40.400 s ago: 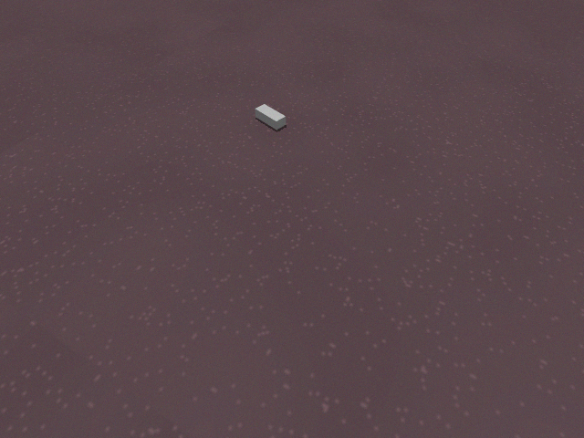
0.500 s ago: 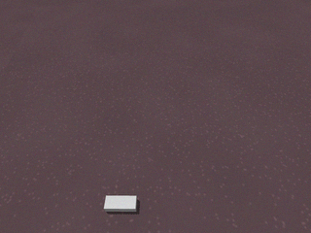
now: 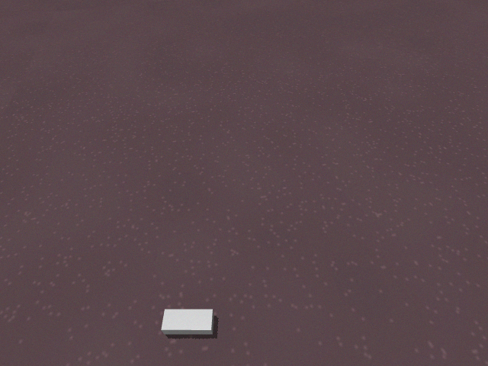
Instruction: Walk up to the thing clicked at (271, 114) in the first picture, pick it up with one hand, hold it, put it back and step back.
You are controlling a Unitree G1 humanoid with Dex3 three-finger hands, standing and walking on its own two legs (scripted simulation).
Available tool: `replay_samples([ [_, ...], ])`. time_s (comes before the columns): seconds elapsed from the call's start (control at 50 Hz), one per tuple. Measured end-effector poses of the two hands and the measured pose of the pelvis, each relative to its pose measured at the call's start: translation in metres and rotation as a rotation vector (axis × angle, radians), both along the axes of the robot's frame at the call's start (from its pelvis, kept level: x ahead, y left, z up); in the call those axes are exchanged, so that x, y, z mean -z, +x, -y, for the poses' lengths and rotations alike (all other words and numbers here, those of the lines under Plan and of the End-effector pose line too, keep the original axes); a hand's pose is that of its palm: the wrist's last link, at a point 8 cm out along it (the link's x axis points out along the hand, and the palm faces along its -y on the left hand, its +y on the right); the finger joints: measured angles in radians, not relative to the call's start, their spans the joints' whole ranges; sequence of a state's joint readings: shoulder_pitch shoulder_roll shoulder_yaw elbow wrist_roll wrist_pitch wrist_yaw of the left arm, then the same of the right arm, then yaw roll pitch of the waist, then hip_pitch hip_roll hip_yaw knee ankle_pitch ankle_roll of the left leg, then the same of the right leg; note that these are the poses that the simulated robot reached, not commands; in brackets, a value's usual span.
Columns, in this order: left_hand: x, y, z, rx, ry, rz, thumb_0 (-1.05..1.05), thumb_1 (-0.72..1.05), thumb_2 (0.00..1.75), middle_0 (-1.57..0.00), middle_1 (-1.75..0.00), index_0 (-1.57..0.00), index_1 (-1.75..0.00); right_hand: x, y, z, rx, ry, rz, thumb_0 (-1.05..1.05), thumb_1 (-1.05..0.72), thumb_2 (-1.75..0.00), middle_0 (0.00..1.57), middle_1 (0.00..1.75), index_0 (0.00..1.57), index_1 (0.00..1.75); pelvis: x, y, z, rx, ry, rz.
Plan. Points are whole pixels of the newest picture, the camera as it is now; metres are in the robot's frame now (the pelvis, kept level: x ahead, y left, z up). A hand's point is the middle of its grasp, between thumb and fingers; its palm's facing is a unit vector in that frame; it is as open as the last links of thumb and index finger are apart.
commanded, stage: stand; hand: left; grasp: from above
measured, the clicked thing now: (188, 321) +0.42 +0.24 -0.75
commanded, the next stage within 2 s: step back in 0.50 s
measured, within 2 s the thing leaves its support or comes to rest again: neither
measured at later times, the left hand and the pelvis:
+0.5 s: hand out of the picture +0.07 +0.25 -0.16, palm faces +0.00 -0.94 -0.34, open 7.4 cm; pelvis +0.00 +0.00 +0.00, yaw +0 degrees
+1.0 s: hand out of the picture +0.07 +0.31 -0.18, palm faces -0.05 -0.93 -0.36, open 7.4 cm; pelvis -0.07 +0.05 -0.02, yaw -1 degrees
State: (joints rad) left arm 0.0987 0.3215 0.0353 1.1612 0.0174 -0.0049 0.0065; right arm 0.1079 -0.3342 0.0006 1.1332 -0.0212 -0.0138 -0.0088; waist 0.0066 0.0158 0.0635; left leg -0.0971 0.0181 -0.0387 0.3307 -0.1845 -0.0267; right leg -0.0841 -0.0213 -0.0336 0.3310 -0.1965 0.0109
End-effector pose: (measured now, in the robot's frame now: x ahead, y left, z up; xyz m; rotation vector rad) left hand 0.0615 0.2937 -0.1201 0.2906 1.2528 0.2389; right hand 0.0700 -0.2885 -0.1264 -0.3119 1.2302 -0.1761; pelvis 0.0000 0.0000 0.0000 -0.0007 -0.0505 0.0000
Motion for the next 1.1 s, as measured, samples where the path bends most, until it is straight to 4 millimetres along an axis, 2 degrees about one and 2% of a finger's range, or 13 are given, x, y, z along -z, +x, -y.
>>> replay_samples([
  [0.34,0.000,-0.001,0.002,0.012,-0.003,-0.003,0.01,0.91,0.90,-0.20,-0.30,-0.20,-0.30,0.000,-0.009,0.004,0.006,0.001,-0.025,0.00,-0.91,-0.90,0.20,0.30,0.21,0.30,0.000,0.000,0.003,-0.002,-0.001,-0.007],
  [0.54,0.000,0.002,0.001,0.008,-0.001,0.003,0.01,0.91,0.90,-0.20,-0.30,-0.20,-0.30,0.001,-0.006,0.008,0.009,0.000,-0.025,0.00,-0.90,-0.90,0.20,0.30,0.21,0.30,0.001,-0.001,0.003,-0.003,-0.002,-0.018],
  [0.62,0.002,0.004,-0.009,0.007,0.020,0.018,0.01,0.90,0.90,-0.20,-0.30,-0.20,-0.30,0.003,-0.004,0.013,0.013,-0.015,-0.015,0.00,-0.90,-0.90,0.20,0.30,0.21,0.30,0.007,-0.014,0.000,-0.010,-0.011,-0.022],
  [0.7,0.006,0.008,-0.025,0.034,0.041,0.041,0.01,0.90,0.90,-0.20,-0.30,-0.20,-0.30,0.002,-0.010,0.014,0.012,-0.046,-0.013,0.00,-0.91,-0.90,0.20,0.30,0.21,0.30,0.013,-0.027,-0.011,-0.007,-0.002,-0.022],
  [0.82,0.023,0.026,-0.055,0.071,0.042,0.111,0.01,0.90,0.90,-0.20,-0.30,-0.20,-0.30,0.002,-0.039,-0.001,0.005,-0.108,-0.028,0.00,-0.91,-0.90,0.20,0.30,0.21,0.30,0.030,-0.043,-0.037,-0.017,-0.010,-0.032],
  [0.86,0.024,0.028,-0.060,0.070,0.045,0.127,0.01,0.91,0.90,-0.20,-0.30,-0.20,-0.30,-0.001,-0.053,-0.009,0.000,-0.109,-0.053,0.00,-0.91,-0.90,0.20,0.30,0.21,0.30,0.028,-0.051,-0.041,-0.017,-0.013,-0.025],
  [0.94,0.022,0.019,-0.060,0.086,0.029,0.123,0.01,0.91,0.90,-0.20,-0.30,-0.20,-0.30,-0.009,-0.074,-0.021,0.012,-0.112,-0.069,0.00,-0.90,-0.90,0.20,0.30,0.21,0.30,0.020,-0.063,-0.045,-0.002,-0.023,-0.030],
  [1.1,0.022,-0.028,-0.055,0.135,0.023,0.040,0.01,0.91,0.90,-0.20,-0.30,-0.20,-0.30,-0.008,-0.091,-0.029,0.040,-0.090,0.038,0.00,-0.90,-0.89,0.21,0.30,0.21,0.30,0.019,-0.090,-0.048,0.053,-0.021,-0.023],
])
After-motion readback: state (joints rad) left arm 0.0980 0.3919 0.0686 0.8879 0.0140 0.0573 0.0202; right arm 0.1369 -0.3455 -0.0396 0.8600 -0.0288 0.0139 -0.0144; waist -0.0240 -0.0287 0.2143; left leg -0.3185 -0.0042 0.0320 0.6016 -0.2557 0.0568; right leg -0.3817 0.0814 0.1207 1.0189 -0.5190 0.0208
